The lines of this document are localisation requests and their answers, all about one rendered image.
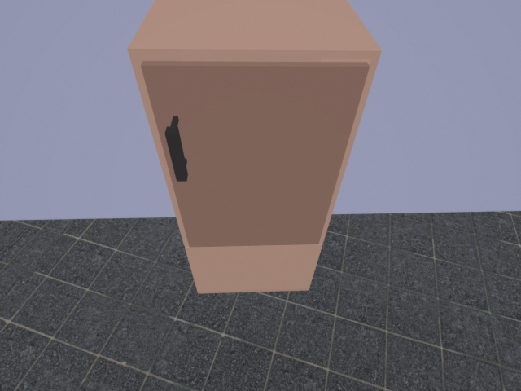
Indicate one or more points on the cupboard door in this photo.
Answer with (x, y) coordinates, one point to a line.
(264, 143)

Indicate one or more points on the handle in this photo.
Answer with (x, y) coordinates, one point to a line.
(176, 152)

